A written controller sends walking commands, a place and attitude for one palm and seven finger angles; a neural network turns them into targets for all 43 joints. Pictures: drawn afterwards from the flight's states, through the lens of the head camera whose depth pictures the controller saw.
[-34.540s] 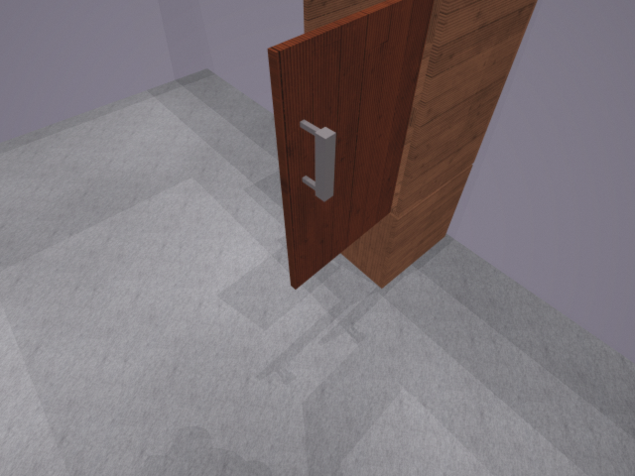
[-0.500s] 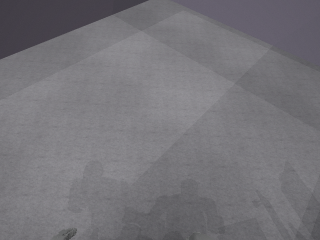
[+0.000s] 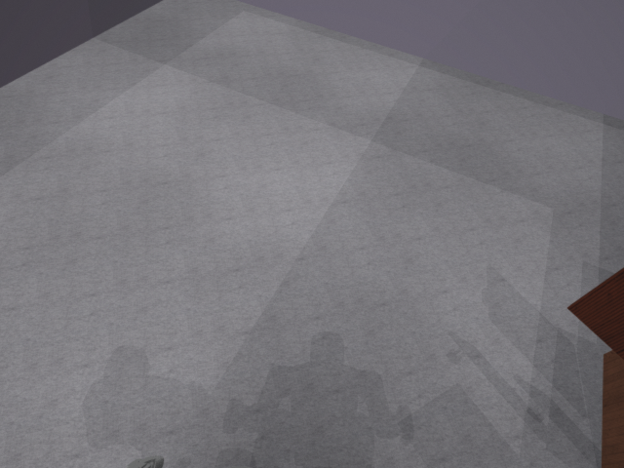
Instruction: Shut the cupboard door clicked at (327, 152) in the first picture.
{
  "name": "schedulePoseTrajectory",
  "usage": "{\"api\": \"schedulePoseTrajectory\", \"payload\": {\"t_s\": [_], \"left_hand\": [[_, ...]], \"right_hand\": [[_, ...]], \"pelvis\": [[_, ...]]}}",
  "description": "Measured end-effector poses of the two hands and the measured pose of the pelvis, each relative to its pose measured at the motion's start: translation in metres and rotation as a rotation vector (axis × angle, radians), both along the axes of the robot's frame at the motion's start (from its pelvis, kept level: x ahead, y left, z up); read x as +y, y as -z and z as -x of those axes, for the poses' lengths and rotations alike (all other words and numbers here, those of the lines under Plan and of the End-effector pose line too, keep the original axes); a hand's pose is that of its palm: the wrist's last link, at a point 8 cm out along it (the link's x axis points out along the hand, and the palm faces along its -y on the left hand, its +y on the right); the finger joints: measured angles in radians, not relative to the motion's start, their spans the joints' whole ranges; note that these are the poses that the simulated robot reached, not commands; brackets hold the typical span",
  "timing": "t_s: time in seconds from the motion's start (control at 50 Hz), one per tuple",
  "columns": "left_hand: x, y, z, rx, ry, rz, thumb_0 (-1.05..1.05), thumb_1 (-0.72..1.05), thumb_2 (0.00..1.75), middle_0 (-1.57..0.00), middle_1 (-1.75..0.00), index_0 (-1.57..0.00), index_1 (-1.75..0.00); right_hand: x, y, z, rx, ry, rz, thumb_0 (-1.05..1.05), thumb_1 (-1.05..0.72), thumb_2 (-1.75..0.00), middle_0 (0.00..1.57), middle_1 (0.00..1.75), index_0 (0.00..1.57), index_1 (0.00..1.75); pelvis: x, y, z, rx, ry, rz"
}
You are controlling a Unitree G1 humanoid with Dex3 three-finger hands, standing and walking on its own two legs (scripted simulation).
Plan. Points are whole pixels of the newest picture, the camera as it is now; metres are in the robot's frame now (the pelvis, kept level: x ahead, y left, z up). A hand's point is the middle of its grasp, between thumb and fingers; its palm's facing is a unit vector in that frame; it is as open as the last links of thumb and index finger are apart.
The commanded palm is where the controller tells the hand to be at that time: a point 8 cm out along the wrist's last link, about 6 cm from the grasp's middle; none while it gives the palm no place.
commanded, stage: turn to face it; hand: left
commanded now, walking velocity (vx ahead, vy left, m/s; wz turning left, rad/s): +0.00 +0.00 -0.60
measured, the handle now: out of the picture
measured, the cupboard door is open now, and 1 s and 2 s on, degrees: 60 60 60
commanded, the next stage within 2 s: take the last steps up to it in 1.38 s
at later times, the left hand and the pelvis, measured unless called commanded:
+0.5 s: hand (221, 423) +0.19 +0.14 -0.14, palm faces -0.30 -0.91 -0.28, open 7.4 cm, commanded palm none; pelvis +0.01 -0.02 +0.00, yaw -19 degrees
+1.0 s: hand (219, 396) +0.23 +0.15 -0.16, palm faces -0.52 -0.84 -0.18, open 7.4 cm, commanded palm none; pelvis +0.06 +0.02 +0.02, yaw -35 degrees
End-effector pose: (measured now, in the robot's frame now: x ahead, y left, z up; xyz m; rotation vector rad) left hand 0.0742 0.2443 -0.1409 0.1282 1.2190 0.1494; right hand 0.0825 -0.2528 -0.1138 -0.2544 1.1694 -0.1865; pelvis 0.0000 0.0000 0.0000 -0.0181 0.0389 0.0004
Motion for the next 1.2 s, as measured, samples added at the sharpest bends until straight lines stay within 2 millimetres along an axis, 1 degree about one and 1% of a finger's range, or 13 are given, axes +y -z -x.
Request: {"api": "schedulePoseTrajectory", "payload": {"t_s": [0.1, 0.22, 0.3, 0.42, 0.46, 0.5, 0.58, 0.72, 0.8, 0.88, 1.0, 1.1, 1.2], "left_hand": [[0.016, -0.003, -0.016, 0.03, 0.056, 0.003, 0.01, 0.91, 0.9, -0.2, -0.3, -0.2, -0.3], [0.02, -0.015, -0.046, 0.02, 0.139, -0.011, 0.01, 0.91, 0.9, -0.2, -0.3, -0.2, -0.3], [0.005, -0.021, -0.074, -0.003, 0.217, -0.029, 0.01, 0.91, 0.9, -0.19, -0.3, -0.2, -0.3], [-0.037, -0.025, -0.118, -0.098, 0.346, -0.071, 0.01, 0.91, 0.9, -0.2, -0.3, -0.2, -0.3], [-0.05, -0.028, -0.123, -0.123, 0.371, -0.082, 0.01, 0.91, 0.9, -0.2, -0.3, -0.2, -0.3], [-0.058, -0.033, -0.121, -0.119, 0.385, -0.089, 0.01, 0.91, 0.9, -0.2, -0.3, -0.2, -0.3], [-0.068, -0.037, -0.116, -0.071, 0.419, -0.087, 0.01, 0.91, 0.9, -0.2, -0.3, -0.2, -0.3], [-0.072, -0.025, -0.119, -0.017, 0.464, -0.041, 0.01, 0.91, 0.9, -0.2, -0.3, -0.2, -0.3], [-0.062, -0.011, -0.127, 0.018, 0.484, -0.021, 0.01, 0.9, 0.9, -0.2, -0.3, -0.2, -0.3], [-0.048, 0.004, -0.143, 0.058, 0.507, -0.011, 0.01, 0.91, 0.9, -0.2, -0.3, -0.2, -0.3], [-0.045, -0.006, -0.177, 0.06, 0.587, -0.015, 0.01, 0.91, 0.9, -0.2, -0.3, -0.2, -0.3], [-0.062, -0.014, -0.206, 0.031, 0.662, -0.026, 0.01, 0.91, 0.9, -0.2, -0.3, -0.2, -0.3], [-0.102, -0.02, -0.228, -0.015, 0.755, -0.031, 0.01, 0.91, 0.9, -0.19, -0.3, -0.2, -0.3]], "right_hand": [[0.017, -0.014, 0.015, 0.0, 0.041, 0.013, 0.01, -0.91, -0.9, 0.2, 0.29, 0.2, 0.3], [0.02, -0.016, 0.045, 0.031, 0.141, 0.001, 0.01, -0.9, -0.9, 0.2, 0.3, 0.2, 0.3], [0.013, -0.007, 0.074, 0.06, 0.228, -0.02, 0.01, -0.9, -0.9, 0.2, 0.3, 0.2, 0.3], [-0.012, 0.027, 0.118, 0.106, 0.356, -0.069, 0.01, -0.9, -0.9, 0.2, 0.3, 0.2, 0.3], [-0.02, 0.035, 0.127, 0.129, 0.386, -0.075, 0.01, -0.9, -0.9, 0.2, 0.3, 0.2, 0.3], [-0.026, 0.033, 0.129, 0.136, 0.408, -0.076, 0.01, -0.91, -0.9, 0.2, 0.29, 0.2, 0.3], [-0.034, 0.019, 0.121, 0.09, 0.43, -0.075, 0.01, -0.91, -0.9, 0.2, 0.29, 0.2, 0.3], [-0.034, 0.001, 0.103, 0.037, 0.458, -0.034, 0.01, -0.91, -0.9, 0.2, 0.29, 0.2, 0.3], [-0.026, -0.005, 0.089, 0.009, 0.481, 0.001, 0.01, -0.91, -0.9, 0.2, 0.29, 0.2, 0.3], [-0.008, -0.011, 0.083, -0.018, 0.503, 0.037, 0.01, -0.91, -0.9, 0.2, 0.29, 0.2, 0.3], [0.022, -0.024, 0.099, 0.013, 0.571, 0.034, 0.01, -0.91, -0.9, 0.2, 0.3, 0.2, 0.3], [0.043, -0.019, 0.127, 0.045, 0.671, 0.001, 0.01, -0.9, -0.9, 0.2, 0.3, 0.2, 0.3], [0.061, -0.004, 0.166, 0.099, 0.777, -0.055, 0.01, -0.9, -0.9, 0.2, 0.3, 0.2, 0.3]], "pelvis": [[0.011, -0.01, -0.005, -0.012, 0.077, 0.019], [0.015, -0.017, -0.009, -0.019, 0.159, 0.036], [0.009, -0.014, -0.01, -0.029, 0.217, 0.029], [-0.013, 0.005, -0.012, -0.042, 0.298, -0.003], [-0.017, 0.007, -0.01, -0.047, 0.315, 0.002], [-0.019, 0.003, -0.01, -0.047, 0.333, -0.003], [-0.022, -0.008, -0.01, -0.033, 0.378, -0.021], [-0.017, -0.012, -0.02, -0.009, 0.44, -0.018], [-0.004, -0.008, -0.031, 0.004, 0.486, -0.007], [0.01, -0.003, -0.043, 0.008, 0.538, 0.001], [0.017, -0.016, -0.055, 0.001, 0.618, 0.041], [0.017, -0.018, -0.059, -0.007, 0.686, 0.045], [0.009, -0.014, -0.058, -0.017, 0.743, 0.034]]}}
